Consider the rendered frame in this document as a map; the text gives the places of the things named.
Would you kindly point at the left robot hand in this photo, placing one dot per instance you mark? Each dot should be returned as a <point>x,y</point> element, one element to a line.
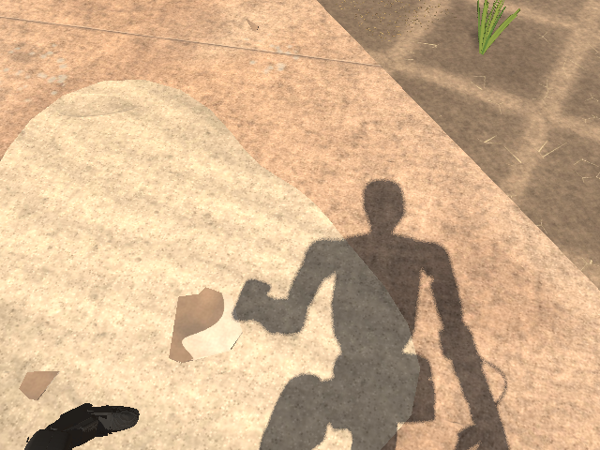
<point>82,424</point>

